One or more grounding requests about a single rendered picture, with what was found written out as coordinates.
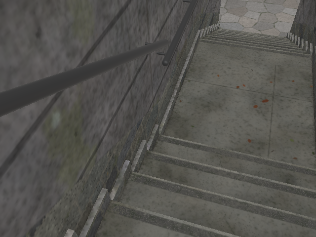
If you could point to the stairs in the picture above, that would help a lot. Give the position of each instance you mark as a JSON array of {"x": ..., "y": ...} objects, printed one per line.
[
  {"x": 189, "y": 189},
  {"x": 254, "y": 39}
]

